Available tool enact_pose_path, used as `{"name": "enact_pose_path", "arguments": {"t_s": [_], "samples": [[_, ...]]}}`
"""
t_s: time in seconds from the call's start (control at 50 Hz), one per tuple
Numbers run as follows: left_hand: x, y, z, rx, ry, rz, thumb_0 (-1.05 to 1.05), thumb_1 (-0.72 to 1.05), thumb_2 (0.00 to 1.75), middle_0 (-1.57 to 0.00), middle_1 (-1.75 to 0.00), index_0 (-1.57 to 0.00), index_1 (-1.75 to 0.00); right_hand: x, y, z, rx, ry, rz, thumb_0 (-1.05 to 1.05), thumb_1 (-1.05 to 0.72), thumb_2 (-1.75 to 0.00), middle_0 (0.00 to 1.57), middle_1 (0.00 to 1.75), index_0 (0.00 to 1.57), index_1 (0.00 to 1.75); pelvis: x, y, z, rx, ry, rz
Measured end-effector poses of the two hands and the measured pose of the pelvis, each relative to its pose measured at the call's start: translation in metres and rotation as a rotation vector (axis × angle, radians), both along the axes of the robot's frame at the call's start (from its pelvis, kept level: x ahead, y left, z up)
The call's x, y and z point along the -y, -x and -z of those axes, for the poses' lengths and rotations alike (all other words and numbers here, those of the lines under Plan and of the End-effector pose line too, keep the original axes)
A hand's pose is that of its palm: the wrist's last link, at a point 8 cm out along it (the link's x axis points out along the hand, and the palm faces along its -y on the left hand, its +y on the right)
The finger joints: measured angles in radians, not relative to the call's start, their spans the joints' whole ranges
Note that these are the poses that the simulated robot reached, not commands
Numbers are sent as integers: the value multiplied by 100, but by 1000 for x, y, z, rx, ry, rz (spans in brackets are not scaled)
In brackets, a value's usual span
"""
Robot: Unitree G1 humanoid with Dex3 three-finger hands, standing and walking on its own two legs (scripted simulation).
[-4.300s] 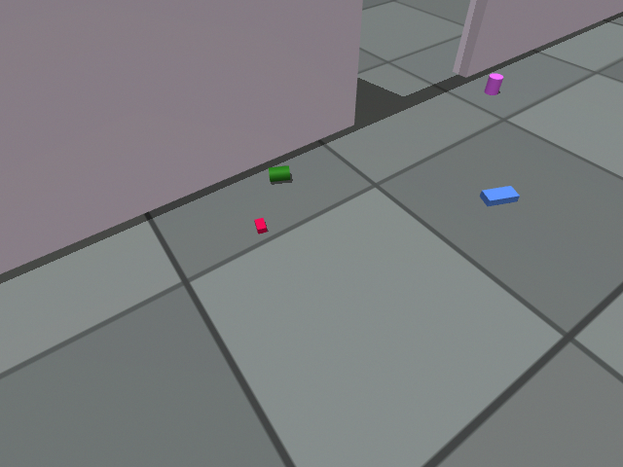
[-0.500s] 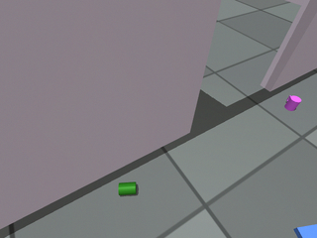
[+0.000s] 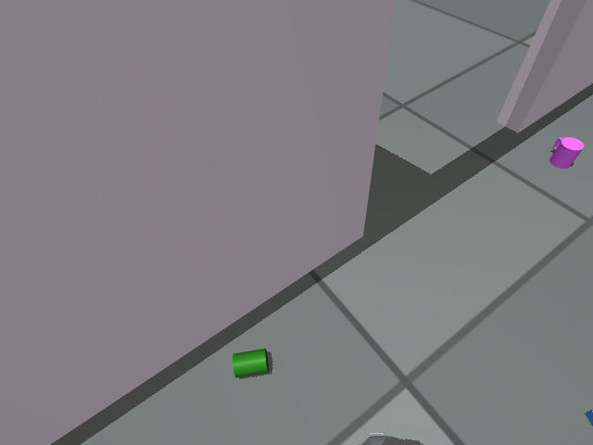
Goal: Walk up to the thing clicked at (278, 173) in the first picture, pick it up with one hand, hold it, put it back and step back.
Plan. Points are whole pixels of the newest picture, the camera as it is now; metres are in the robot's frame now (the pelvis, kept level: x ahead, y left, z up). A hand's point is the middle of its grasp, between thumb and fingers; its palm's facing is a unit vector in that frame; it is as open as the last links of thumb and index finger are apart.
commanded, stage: walk up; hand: left
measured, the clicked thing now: (251, 362) +0.44 +0.22 -0.72
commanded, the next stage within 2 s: none
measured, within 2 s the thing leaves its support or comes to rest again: neither
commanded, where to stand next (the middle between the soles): +0.09 -0.01 m, yaw +0 degrees
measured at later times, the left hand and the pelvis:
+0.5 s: hand out of the picture +0.08 +0.27 -0.15, palm faces -0.02 -0.95 -0.32, open 7.3 cm; pelvis +0.02 +0.01 +0.01, yaw +0 degrees
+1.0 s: hand out of the picture +0.15 +0.26 -0.13, palm faces +0.00 -0.94 -0.33, open 7.3 cm; pelvis +0.05 +0.01 +0.02, yaw +0 degrees
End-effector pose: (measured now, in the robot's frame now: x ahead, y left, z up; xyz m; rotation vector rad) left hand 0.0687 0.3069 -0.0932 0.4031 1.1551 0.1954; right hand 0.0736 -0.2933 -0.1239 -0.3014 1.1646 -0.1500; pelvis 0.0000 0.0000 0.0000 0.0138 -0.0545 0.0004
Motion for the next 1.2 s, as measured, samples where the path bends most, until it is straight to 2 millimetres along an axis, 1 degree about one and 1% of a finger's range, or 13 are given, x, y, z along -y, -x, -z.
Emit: {"name": "enact_pose_path", "arguments": {"t_s": [0.08, 0.14, 0.2, 0.26, 0.32, 0.38, 0.48, 0.6, 0.72, 0.84, 0.94, 1.02, 1.2], "samples": [[5, -7, -8, 28, 7, 2, 0, 91, 89, -21, -30, -21, -30, -2, -9, -5, -2, -11, -23, 1, -91, -89, 20, 29, 21, 30, 0, -3, -7, -7, -17, -4], [1, -9, -9, 37, 13, 5, 0, 91, 89, -21, -30, -21, -30, 0, -10, -10, 0, 9, -30, 0, -91, -89, 20, 29, 21, 30, -4, -6, -8, -12, -13, -5], [-8, -12, -2, 44, 27, -6, 0, 90, 89, -21, -30, -21, -30, 3, -8, -15, 2, 49, -29, 0, -91, -89, 20, 30, 21, 30, -10, -7, -5, -8, -1, -12], [-16, -14, 8, 40, 48, -32, 0, 91, 89, -21, -30, -21, -30, 2, 2, -21, -6, 89, -11, 0, -91, -89, 20, 29, 21, 30, -16, -8, -3, 5, -21, -6], [-17, -15, 13, 15, 72, -43, 0, 91, 90, -21, -30, -21, -30, 3, 9, -29, -17, 104, 9, 0, -91, -89, 20, 29, 21, 30, -17, -14, -7, 2, -8, -8], [-16, -14, 18, -5, 82, -46, 1, 91, 90, -21, -30, -20, -30, 5, 8, -33, -25, 113, 18, 1, -91, -89, 20, 30, 21, 30, -15, -17, -7, 5, -4, 7], [-10, -10, 18, -51, 90, -56, 1, 91, 90, -20, -30, -20, -30, 5, -5, -34, -21, 99, 15, 1, -91, -89, 20, 30, 21, 30, -13, -21, -11, 5, 12, 3], [-4, -14, 10, -77, 85, -72, 1, 91, 90, -21, -30, -21, -30, 3, -29, -27, -19, 67, -1, 1, -91, -89, 20, 30, 21, 30, -10, -32, -15, -8, 13, -5], [-3, -28, 3, -65, 69, -80, 1, 91, 90, -21, -30, -21, -30, -3, -52, -24, 3, 41, -7, 0, -91, -89, 20, 29, 21, 30, -9, -40, -18, -14, 13, -9], [-4, -50, -1, -26, 67, -75, 1, 91, 90, -21, -30, -21, -30, -6, -62, -26, 8, 39, -7, 0, -91, -89, 20, 30, 21, 30, -9, -45, -20, -15, 12, -7], [-3, -64, -1, -3, 76, -65, 0, 91, 90, -21, -30, -20, -30, -5, -62, -30, 7, 49, 6, 0, -91, -89, 20, 30, 21, 30, -11, -47, -21, -11, 11, -6], [-1, -70, 0, 2, 86, -54, 0, 91, 90, -20, -30, -20, -30, -3, -57, -33, -1, 59, 17, 0, -91, -89, 20, 30, 21, 30, -11, -47, -22, -10, 11, -3], [1, -67, 2, -26, 94, -46, 0, 91, 90, -21, -30, -21, -30, -1, -42, -34, -38, 67, 35, 0, -91, -89, 20, 29, 21, 30, -13, -46, -24, -10, 11, 1]]}}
